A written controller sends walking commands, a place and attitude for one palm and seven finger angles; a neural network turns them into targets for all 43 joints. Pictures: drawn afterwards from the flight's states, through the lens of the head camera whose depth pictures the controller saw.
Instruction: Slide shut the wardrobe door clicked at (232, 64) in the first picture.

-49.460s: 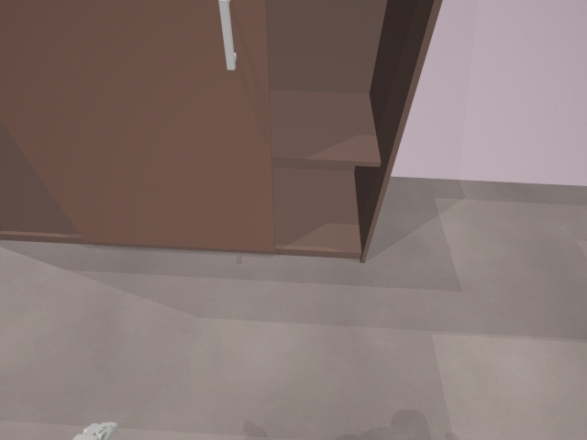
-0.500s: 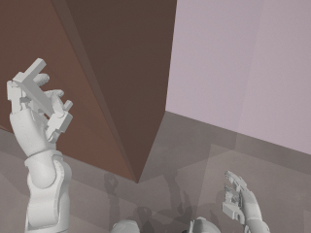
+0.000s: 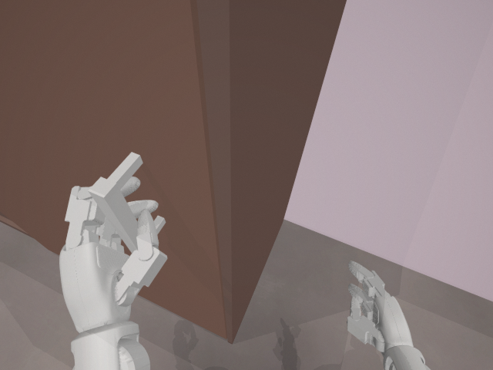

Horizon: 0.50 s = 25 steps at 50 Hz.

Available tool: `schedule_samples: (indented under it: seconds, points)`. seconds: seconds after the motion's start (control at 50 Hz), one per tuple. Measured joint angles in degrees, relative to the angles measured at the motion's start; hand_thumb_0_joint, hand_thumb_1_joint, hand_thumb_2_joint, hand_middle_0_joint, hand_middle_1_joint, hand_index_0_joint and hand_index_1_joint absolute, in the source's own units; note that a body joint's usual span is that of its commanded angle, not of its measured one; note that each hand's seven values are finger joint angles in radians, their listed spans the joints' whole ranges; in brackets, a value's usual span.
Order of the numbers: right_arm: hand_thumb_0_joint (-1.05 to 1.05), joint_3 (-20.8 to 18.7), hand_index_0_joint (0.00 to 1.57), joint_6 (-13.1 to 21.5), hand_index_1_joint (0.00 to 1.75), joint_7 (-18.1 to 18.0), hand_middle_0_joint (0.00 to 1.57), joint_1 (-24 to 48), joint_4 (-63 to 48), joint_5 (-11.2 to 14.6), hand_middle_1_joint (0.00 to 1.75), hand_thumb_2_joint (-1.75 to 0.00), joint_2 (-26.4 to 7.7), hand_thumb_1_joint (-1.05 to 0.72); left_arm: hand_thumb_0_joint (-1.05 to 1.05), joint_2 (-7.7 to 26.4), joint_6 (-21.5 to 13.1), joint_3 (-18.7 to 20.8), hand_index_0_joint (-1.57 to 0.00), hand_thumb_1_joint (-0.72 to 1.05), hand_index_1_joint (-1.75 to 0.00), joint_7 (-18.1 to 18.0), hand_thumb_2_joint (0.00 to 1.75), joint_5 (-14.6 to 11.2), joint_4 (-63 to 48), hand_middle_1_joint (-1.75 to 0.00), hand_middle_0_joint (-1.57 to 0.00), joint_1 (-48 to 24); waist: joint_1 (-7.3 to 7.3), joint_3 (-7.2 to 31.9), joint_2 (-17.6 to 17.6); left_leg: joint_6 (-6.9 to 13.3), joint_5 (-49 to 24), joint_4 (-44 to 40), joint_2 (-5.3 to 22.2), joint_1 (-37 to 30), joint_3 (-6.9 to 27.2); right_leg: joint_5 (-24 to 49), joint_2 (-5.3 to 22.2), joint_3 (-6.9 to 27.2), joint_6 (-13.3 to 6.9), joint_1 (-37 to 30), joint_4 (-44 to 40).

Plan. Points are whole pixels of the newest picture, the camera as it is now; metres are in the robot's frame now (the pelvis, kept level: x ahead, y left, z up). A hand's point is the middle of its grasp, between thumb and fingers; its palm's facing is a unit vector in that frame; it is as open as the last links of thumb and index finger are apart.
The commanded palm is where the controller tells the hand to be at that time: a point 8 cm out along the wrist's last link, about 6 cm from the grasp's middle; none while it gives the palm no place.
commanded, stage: step sideways, sliding the door along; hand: left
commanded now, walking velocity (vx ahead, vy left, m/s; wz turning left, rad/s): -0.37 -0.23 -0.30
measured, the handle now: (136, 212) +0.24 +0.19 +0.17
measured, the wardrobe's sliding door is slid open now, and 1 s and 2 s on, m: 0.00 0.00 0.00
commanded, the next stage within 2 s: none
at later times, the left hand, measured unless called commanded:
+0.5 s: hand (140, 226) +0.22 +0.17 +0.18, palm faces +0.34 -0.94 +0.05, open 5.8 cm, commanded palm +0.18 +0.16 +0.14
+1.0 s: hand (151, 229) +0.22 +0.17 +0.17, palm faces +0.55 -0.84 +0.01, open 5.3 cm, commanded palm +0.16 +0.13 +0.15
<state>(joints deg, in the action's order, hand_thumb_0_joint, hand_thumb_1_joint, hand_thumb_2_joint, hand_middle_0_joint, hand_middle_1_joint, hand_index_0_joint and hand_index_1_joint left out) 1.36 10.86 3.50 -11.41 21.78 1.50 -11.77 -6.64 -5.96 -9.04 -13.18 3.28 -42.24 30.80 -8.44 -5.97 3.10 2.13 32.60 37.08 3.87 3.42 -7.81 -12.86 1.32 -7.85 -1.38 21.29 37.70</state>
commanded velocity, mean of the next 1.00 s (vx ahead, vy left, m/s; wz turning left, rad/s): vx -0.40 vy -0.19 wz -0.44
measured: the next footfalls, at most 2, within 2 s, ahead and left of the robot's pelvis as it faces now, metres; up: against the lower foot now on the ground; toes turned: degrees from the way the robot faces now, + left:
left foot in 0.54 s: +0.07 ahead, +0.11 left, +0.00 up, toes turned +14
right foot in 1.02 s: +0.27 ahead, -0.14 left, +0.00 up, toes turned +3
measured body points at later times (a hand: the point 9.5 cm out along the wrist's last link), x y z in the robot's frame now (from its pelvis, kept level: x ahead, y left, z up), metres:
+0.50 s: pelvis +0.12 +0.04 +0.04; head +0.13 +0.07 +0.49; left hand +0.19 +0.22 +0.18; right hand +0.36 -0.12 -0.01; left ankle -0.05 +0.07 -0.63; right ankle +0.08 -0.16 -0.67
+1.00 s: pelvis +0.11 -0.03 -0.02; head +0.07 -0.02 +0.42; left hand +0.19 +0.21 +0.17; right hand +0.36 -0.12 -0.05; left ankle +0.03 +0.10 -0.72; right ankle +0.24 -0.14 -0.70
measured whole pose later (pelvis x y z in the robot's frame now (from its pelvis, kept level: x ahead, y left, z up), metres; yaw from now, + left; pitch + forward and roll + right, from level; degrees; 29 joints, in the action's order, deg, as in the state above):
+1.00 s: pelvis +0.11 -0.03 -0.02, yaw +10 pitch -9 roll -2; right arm 6.3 9.6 6.6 -8.1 30.5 -0.2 -8.2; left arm 2.0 -5.6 0.7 -6.5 0.0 -44.5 35.6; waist -8.0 -3.9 1.2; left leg -4.9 33.7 50.9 12.5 6.6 -8.5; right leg -13.0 3.5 -6.5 3.6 24.4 51.6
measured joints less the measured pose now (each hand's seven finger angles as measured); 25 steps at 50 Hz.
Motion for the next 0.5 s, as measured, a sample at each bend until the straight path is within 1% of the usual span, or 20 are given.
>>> schedule_samples:
  seconds: [0.02,0.04,0.06,0.1,0.16,0.18,0.24,0.26,0.32,0.4,0.42,0.44,0.46,0.48,0.5]
  points:
    - [0.02,0.3,0.2,0.4,0.3,0.1,0.2,-0.2,0.1,0.0,0.3,-0.9,0.0,-0.91,0.06,0.4,-0.4,-1.2,-0.26,0.77,-1.26,0.5,0.81,-0.3,-0.8,-1.4,-0.24,1.9,0.16,0.8,0.8,0.1,1.1,1.7,0.3,0.4,-0.2,-2.1,-0.1,0.1,0.8,-0.6,-0.1]
    - [0.02,0.6,0.2,0.7,0.3,0.1,0.2,0.0,0.8,-0.3,0.3,-0.9,0.3,-0.91,0.06,1.4,-1.6,-1.8,-0.26,0.77,-1.26,1.3,0.81,-0.8,-0.9,-1.4,-0.26,3.4,0.09,1.4,1.3,-0.2,1.8,3.0,0.6,0.7,-0.9,-3.6,-0.2,0.4,1.2,-0.7,0.2]
    - [0.02,0.8,0.21,0.5,0.3,0.0,0.2,0.4,1.8,-0.5,0.3,-0.9,0.7,-0.91,0.05,3.0,-2.6,-2.0,-0.26,0.76,-1.26,1.9,0.82,-1.3,-0.9,-1.41,-0.27,4.3,0.08,1.9,1.4,-0.7,1.9,4.0,0.8,0.8,-1.5,-3.7,-0.3,1.0,1.1,-0.7,0.8]
    - [0.02,1.3,0.21,-0.8,0.3,0.0,0.2,0.8,3.5,-1.0,0.3,-0.9,1.6,-0.9,0.05,5.8,-4.4,-2.1,-0.28,0.74,-1.28,3.1,0.82,-1.8,-0.8,-1.43,-0.27,6.1,0.28,2.7,1.2,-2.0,1.2,5.1,1.2,0.3,-3.3,-3.9,-0.1,1.8,-0.2,-1.2,2.0]
    - [0.02,1.9,0.21,-2.3,0.3,0.3,0.2,0.2,5.1,-1.4,0.3,-0.9,2.2,-0.9,0.05,8.0,-6.2,-2.6,-0.33,0.71,-1.32,5.2,0.83,-2.5,-0.1,-1.51,-0.28,8.4,0.43,3.8,1.2,-3.8,-1.6,7.1,2.2,-0.1,-5.4,-4.3,0.0,2.2,-1.1,-2.9,2.2]
    - [0.02,2.0,0.21,-2.6,0.3,0.5,0.2,-0.1,5.5,-1.4,0.3,-0.9,2.4,-0.9,0.05,8.4,-6.7,-2.7,-0.35,0.7,-1.33,5.8,0.83,-2.7,0.3,-1.54,-0.28,9.0,0.4,4.0,0.9,-4.6,-3.1,7.7,2.5,-0.3,-6.1,-3.7,-0.3,2.4,-1.2,-3.5,1.8]
    - [0.02,2.6,0.21,-3.2,0.3,0.7,0.2,-1.3,6.2,-1.7,0.3,-0.9,2.4,-0.9,0.05,9.0,-8.1,-2.9,-0.39,0.67,-1.36,7.6,0.83,-3.0,1.7,-1.63,-0.31,10.5,0.57,4.4,0.2,-6.7,-9.3,10.2,3.5,0.0,-7.8,-1.6,-1.3,1.6,-1.5,-6.0,-0.8]
    - [0.02,2.7,0.21,-3.1,0.3,0.7,0.2,-1.6,6.5,-1.9,0.3,-0.9,2.1,-0.9,0.05,9.1,-8.4,-3.0,-0.4,0.66,-1.37,8.1,0.83,-3.1,2.2,-1.66,-0.33,11.1,0.52,4.6,0.1,-7.1,-11.6,11.0,3.8,0.2,-8.1,-0.9,-1.5,2.1,-1.9,-6.8,-1.8]
    - [0.02,3.1,0.21,-2.7,0.3,0.7,0.2,-2.0,7.5,-2.2,0.3,-0.9,1.0,-0.9,0.06,9.4,-10.0,-3.1,-0.42,0.63,-1.39,9.3,0.83,-3.0,3.4,-1.73,-0.37,13.8,0.47,5.6,-0.2,-8.4,-18.7,12.3,4.3,0.8,-8.8,2.2,-1.7,4.3,-2.0,-8.5,-3.8]
    - [0.02,2.8,0.21,-0.9,0.3,0.8,0.2,-2.4,7.8,-2.6,0.3,-0.9,-0.6,-0.9,0.08,10.6,-13.0,-3.5,-0.45,0.61,-1.45,9.8,0.84,-3.2,3.7,-1.72,-0.43,19.4,0.34,7.1,-1.0,-10.3,-27.0,12.4,4.7,1.9,-9.2,6.2,-1.7,5.9,-2.1,-8.7,-4.1]
    - [0.02,2.5,0.21,-0.4,0.3,0.9,0.2,-2.7,7.7,-2.6,0.3,-0.9,-1.1,-0.9,0.08,11.0,-13.6,-3.6,-0.46,0.6,-1.47,9.9,0.84,-3.1,3.7,-1.71,-0.44,20.6,0.44,7.5,-1.0,-10.7,-29.5,13.1,5.0,2.7,-8.9,7.2,-1.7,5.8,-2.4,-9.1,-4.7]
    - [0.02,2.2,0.21,0.2,0.3,0.9,0.2,-3.2,7.4,-2.4,0.3,-0.9,-1.7,-0.9,0.09,11.4,-14.0,-4.0,-0.47,0.6,-1.48,9.9,0.84,-3.0,3.7,-1.69,-0.45,21.7,0.63,8.0,-0.9,-11.4,-32.3,14.9,5.4,4.5,-7.7,7.9,-2.0,6.0,-2.9,-9.7,-5.6]
    - [0.02,1.8,0.21,0.8,0.3,0.8,0.2,-3.8,7.0,-2.0,0.3,-0.9,-2.5,-0.9,0.09,11.9,-14.3,-4.7,-0.47,0.6,-1.49,9.8,0.84,-2.4,3.5,-1.68,-0.47,22.3,0.71,8.7,-0.7,-11.7,-34.8,17.6,5.2,7.4,-4.9,8.4,-2.6,7.2,-3.4,-9.6,-6.1]
    - [0.02,1.1,0.21,1.4,0.3,0.5,0.2,-4.3,6.6,-1.5,0.3,-0.9,-3.5,-0.9,0.09,12.5,-14.6,-5.9,-0.47,0.6,-1.5,9.6,0.84,-1.4,3.4,-1.67,-0.48,22.1,0.43,9.0,-0.7,-11.0,-27.0,21.4,3.4,10.8,-0.6,8.9,-3.4,9.7,-3.5,-8.6,-5.3]
    - [0.02,0.2,0.21,1.8,0.3,-0.2,0.2,-4.5,6.5,-1.1,0.3,-0.9,-4.3,-0.9,0.09,13.3,-15.0,-7.2,-0.47,0.6,-1.5,9.4,0.85,-0.2,3.7,-1.66,-0.49,21.0,-0.05,8.9,-1.2,-9.6,-15.4,21.5,0.9,14.0,3.9,10.1,-4.2,12.8,-3.1,-6.7,-3.1]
